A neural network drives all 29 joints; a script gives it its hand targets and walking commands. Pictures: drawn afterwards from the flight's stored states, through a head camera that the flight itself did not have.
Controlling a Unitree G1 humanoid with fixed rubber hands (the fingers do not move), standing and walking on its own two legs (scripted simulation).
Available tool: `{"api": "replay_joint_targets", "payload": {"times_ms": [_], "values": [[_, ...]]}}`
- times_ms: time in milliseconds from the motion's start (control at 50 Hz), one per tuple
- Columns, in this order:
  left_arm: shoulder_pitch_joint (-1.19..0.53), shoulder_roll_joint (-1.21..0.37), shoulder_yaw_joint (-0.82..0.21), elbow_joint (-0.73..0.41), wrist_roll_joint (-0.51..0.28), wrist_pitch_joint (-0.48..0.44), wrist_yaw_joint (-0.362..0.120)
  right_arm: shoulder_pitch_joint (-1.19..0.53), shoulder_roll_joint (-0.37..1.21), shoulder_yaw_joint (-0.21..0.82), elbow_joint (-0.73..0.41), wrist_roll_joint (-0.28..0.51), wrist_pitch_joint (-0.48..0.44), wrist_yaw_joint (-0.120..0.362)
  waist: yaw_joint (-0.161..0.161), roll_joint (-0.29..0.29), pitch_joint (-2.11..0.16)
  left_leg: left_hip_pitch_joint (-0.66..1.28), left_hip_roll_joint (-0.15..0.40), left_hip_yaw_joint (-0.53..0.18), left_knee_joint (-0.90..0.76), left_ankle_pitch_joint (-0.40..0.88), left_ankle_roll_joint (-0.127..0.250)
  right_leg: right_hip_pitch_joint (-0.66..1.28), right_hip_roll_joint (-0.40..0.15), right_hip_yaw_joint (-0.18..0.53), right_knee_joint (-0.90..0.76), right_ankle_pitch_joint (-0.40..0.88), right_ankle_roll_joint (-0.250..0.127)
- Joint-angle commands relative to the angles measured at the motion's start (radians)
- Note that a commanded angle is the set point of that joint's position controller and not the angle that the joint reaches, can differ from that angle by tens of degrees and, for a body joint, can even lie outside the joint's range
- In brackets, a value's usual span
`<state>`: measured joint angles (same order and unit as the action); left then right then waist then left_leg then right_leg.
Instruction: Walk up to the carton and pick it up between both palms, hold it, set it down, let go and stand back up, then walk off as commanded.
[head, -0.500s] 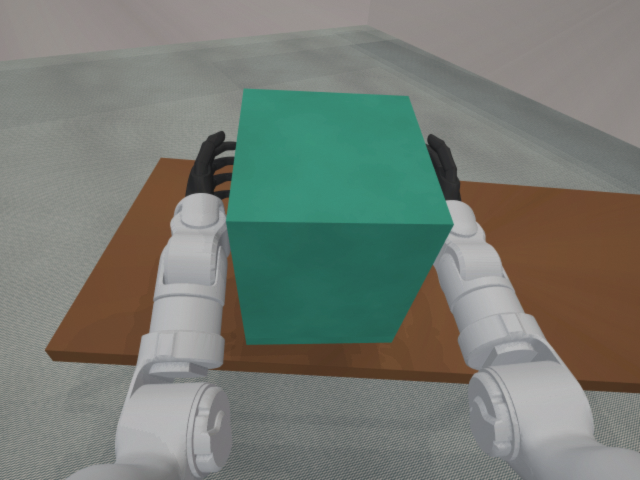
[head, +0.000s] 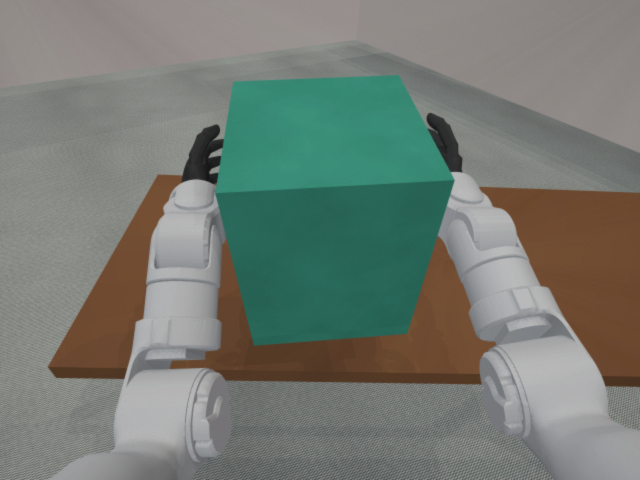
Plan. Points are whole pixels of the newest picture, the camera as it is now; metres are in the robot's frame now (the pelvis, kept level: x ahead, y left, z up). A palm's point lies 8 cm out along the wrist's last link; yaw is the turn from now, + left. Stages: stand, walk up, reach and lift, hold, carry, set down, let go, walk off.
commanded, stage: reach and lift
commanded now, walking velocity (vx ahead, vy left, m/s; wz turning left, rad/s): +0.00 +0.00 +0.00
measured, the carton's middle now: (324, 213) +0.38 +0.00 +0.19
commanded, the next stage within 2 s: hold in 1.10 s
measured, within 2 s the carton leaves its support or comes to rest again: neither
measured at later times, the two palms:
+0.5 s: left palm (203, 162) +0.38 +0.13 +0.25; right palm (460, 145) +0.38 -0.16 +0.28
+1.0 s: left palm (191, 140) +0.38 +0.14 +0.28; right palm (460, 119) +0.38 -0.15 +0.31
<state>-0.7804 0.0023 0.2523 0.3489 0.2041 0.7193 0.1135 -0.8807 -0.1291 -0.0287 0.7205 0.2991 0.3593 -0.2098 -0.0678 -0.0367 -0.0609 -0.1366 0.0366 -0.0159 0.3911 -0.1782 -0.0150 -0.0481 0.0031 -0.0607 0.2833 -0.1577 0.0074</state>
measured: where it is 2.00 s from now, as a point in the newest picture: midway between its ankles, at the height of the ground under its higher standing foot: outside the picture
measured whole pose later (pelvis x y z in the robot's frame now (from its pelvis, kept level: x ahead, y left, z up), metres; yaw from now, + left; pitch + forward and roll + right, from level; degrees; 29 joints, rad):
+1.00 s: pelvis +0.00 +0.00 +0.00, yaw +0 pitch -2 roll -2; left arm -1.00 0.09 0.33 0.55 0.13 0.86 0.08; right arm -1.16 -0.20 0.04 0.90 0.41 0.59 -0.29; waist -0.05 0.00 -0.17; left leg -0.19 0.05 -0.02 0.42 -0.19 -0.02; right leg -0.10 0.02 -0.06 0.30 -0.16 0.00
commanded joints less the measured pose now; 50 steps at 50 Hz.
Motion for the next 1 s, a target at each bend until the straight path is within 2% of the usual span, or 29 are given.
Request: {"api": "replay_joint_targets", "payload": {"times_ms": [0,20,40,100,140,160,180,200,220,260,400,440,480,500,520,540,560,640,700,720,760,780,800,820,860,880,940,960,980], "values": [[-0.849,-0.633,-0.413,-0.129,-0.136,-0.056,-0.166,-0.963,0.675,0.292,-0.327,0.092,-0.004,0.102,-0.022,0.071,-0.401,0.167,-0.086,0.021,-0.053,0.171,-0.01,0.042,0.071,0.009,-0.037,0.102,0.035],[-0.871,-0.641,-0.431,-0.194,-0.157,-0.057,-0.156,-0.995,0.712,0.325,-0.376,0.111,-0.003,0.103,0.007,0.066,-0.481,0.178,-0.083,0.02,-0.04,0.236,-0.013,0.062,0.076,0.007,-0.018,0.174,0.038],[-0.969,-0.65,-0.481,-0.283,-0.2,-0.069,-0.147,-0.993,0.704,0.326,-0.378,0.134,0.003,0.102,-0.027,0.11,-0.579,0.211,-0.087,0.017,-0.013,0.282,-0.03,0.083,0.083,0.002,-0.007,0.215,0.032],[-0.987,-0.672,-0.507,-0.267,-0.246,-0.065,-0.126,-1.027,0.723,0.343,-0.421,0.167,0.03,0.094,-0.034,0.111,-0.646,0.25,-0.086,-0.001,0.022,0.338,-0.04,0.045,0.091,0.009,-0.004,0.264,0.034],[-0.882,-0.636,-0.45,-0.215,-0.205,-0.052,-0.136,-0.925,0.68,0.344,-0.394,0.18,0.058,0.077,-0.041,0.101,-0.611,0.238,-0.093,-0.003,0.032,0.387,-0.046,0.076,0.088,0.027,0.0,0.355,0.043],[-0.85,-0.618,-0.419,-0.207,-0.188,-0.044,-0.141,-0.92,0.704,0.359,-0.385,0.19,0.07,0.075,-0.016,0.073,-0.56,0.21,-0.093,-0.007,0.015,0.357,-0.033,0.077,0.087,0.028,0.006,0.357,0.053],[-0.874,-0.624,-0.415,-0.207,-0.179,-0.04,-0.152,-0.909,0.685,0.333,-0.345,0.193,0.086,0.07,-0.045,0.098,-0.532,0.214,-0.089,-0.009,0.011,0.337,-0.042,0.064,0.088,0.031,0.001,0.333,0.054],[-0.855,-0.627,-0.392,-0.179,-0.167,-0.025,-0.156,-0.902,0.684,0.342,-0.318,0.193,0.097,0.072,-0.022,0.093,-0.494,0.193,-0.089,0.002,-0.001,0.32,-0.042,0.067,0.094,0.021,-0.007,0.284,0.044],[-0.865,-0.58,-0.356,-0.158,-0.15,-0.018,-0.166,-0.862,0.665,0.321,-0.259,0.179,0.115,0.071,-0.032,0.07,-0.426,0.171,-0.09,0.004,-0.022,0.261,-0.032,0.073,0.087,0.03,-0.024,0.234,0.047],[-0.873,-0.6,-0.352,-0.135,-0.152,-0.006,-0.171,-0.964,0.668,0.322,-0.298,0.192,0.109,0.072,-0.008,0.07,-0.424,0.157,-0.083,0.006,-0.02,0.265,-0.03,0.058,0.091,0.027,-0.018,0.229,0.044],[-1.057,-0.63,-0.438,-0.288,-0.255,-0.031,-0.129,-1.086,0.729,0.357,-0.452,0.263,0.124,0.069,0.001,0.091,-0.672,0.219,-0.088,-0.01,0.042,0.373,-0.042,0.06,0.103,0.032,0.01,0.334,0.041],[-0.949,-0.578,-0.351,-0.141,-0.204,-0.007,-0.141,-1.017,0.712,0.335,-0.36,0.246,0.156,0.059,0.012,0.046,-0.521,0.152,-0.093,-0.003,0.01,0.269,-0.025,0.064,0.088,0.044,0.003,0.296,0.054],[-0.962,-0.552,-0.317,-0.111,-0.175,0.008,-0.164,-1.01,0.699,0.311,-0.269,0.23,0.177,0.059,0.012,0.042,-0.447,0.119,-0.089,0.008,-0.019,0.214,-0.02,0.059,0.085,0.044,-0.002,0.249,0.062],[-1.02,-0.57,-0.339,-0.188,-0.196,0.005,-0.166,-1.006,0.696,0.296,-0.297,0.24,0.168,0.064,-0.011,0.057,-0.524,0.142,-0.086,0.003,-0.012,0.243,-0.03,0.054,0.097,0.036,0.008,0.243,0.053],[-1.071,-0.569,-0.361,-0.185,-0.221,0.0,-0.161,-1.064,0.72,0.314,-0.309,0.254,0.169,0.064,0.008,0.079,-0.541,0.127,-0.083,0.008,-0.002,0.23,-0.03,0.051,0.09,0.044,0.002,0.225,0.046],[-1.058,-0.568,-0.352,-0.147,-0.214,0.006,-0.163,-1.043,0.692,0.292,-0.276,0.242,0.182,0.064,-0.016,0.074,-0.522,0.145,-0.085,0.005,0.0,0.222,-0.034,0.051,0.088,0.041,-0.006,0.228,0.047],[-1.05,-0.535,-0.305,-0.113,-0.196,0.005,-0.165,-1.035,0.689,0.275,-0.224,0.237,0.191,0.066,-0.004,0.056,-0.472,0.123,-0.081,0.003,-0.012,0.214,-0.03,0.037,0.089,0.041,-0.001,0.231,0.055],[-1.056,-0.574,-0.335,-0.119,-0.237,0.002,-0.168,-1.081,0.696,0.295,-0.306,0.27,0.191,0.055,-0.016,0.076,-0.592,0.149,-0.091,-0.008,0.018,0.296,-0.038,0.062,0.094,0.05,0.009,0.319,0.05],[-1.103,-0.551,-0.301,-0.085,-0.22,-0.002,-0.169,-1.113,0.715,0.272,-0.248,0.251,0.2,0.059,0.004,0.056,-0.547,0.117,-0.078,-0.007,-0.01,0.209,-0.031,0.028,0.092,0.046,-0.005,0.199,0.049],[-1.114,-0.546,-0.295,-0.065,-0.234,-0.005,-0.173,-1.169,0.717,0.279,-0.294,0.265,0.186,0.062,0.023,0.045,-0.587,0.108,-0.082,-0.009,0.001,0.212,-0.023,0.035,0.093,0.056,-0.005,0.194,0.048],[-1.187,-0.542,-0.327,-0.112,-0.259,-0.013,-0.165,-1.158,0.729,0.265,-0.26,0.269,0.195,0.06,-0.005,0.1,-0.602,0.108,-0.091,-0.001,0.009,0.214,-0.028,0.049,0.085,0.053,0.01,0.223,0.049],[-1.155,-0.537,-0.297,-0.08,-0.235,-0.007,-0.163,-1.152,0.718,0.258,-0.249,0.271,0.196,0.066,0.018,0.09,-0.591,0.109,-0.089,0.0,0.005,0.238,-0.031,0.041,0.094,0.048,0.013,0.231,0.046],[-1.164,-0.547,-0.305,-0.106,-0.237,-0.008,-0.163,-1.12,0.708,0.256,-0.216,0.278,0.208,0.063,-0.004,0.109,-0.582,0.126,-0.089,-0.001,0.005,0.242,-0.037,0.035,0.093,0.047,0.012,0.235,0.044],[-1.117,-0.53,-0.292,-0.071,-0.24,0.003,-0.171,-1.145,0.699,0.277,-0.277,0.29,0.202,0.06,0.012,0.078,-0.611,0.122,-0.092,-0.001,0.017,0.271,-0.034,0.073,0.091,0.049,0.014,0.271,0.05],[-1.126,-0.511,-0.246,-0.005,-0.207,0.012,-0.176,-1.121,0.664,0.238,-0.159,0.269,0.221,0.054,0.001,0.089,-0.501,0.102,-0.089,0.002,0.003,0.226,-0.031,0.048,0.086,0.054,0.0,0.218,0.046],[-1.117,-0.507,-0.234,-0.004,-0.2,0.012,-0.187,-1.124,0.675,0.24,-0.178,0.265,0.218,0.054,0.009,0.056,-0.498,0.095,-0.084,0.006,-0.008,0.202,-0.028,0.06,0.086,0.055,-0.003,0.206,0.054],[-1.178,-0.527,-0.281,-0.039,-0.242,0.012,-0.184,-1.204,0.699,0.249,-0.23,0.289,0.209,0.059,0.015,0.075,-0.601,0.086,-0.087,-0.004,0.001,0.219,-0.028,0.058,0.095,0.054,0.006,0.206,0.044],[-1.183,-0.537,-0.305,-0.052,-0.254,0.01,-0.178,-1.181,0.681,0.238,-0.214,0.289,0.222,0.052,-0.024,0.101,-0.59,0.116,-0.091,-0.001,0.017,0.266,-0.043,0.071,0.093,0.048,0.01,0.273,0.047],[-1.174,-0.531,-0.285,-0.058,-0.25,0.011,-0.178,-1.186,0.671,0.245,-0.238,0.301,0.217,0.057,0.004,0.1,-0.607,0.107,-0.093,-0.007,0.023,0.293,-0.047,0.061,0.098,0.051,0.018,0.272,0.045]]}}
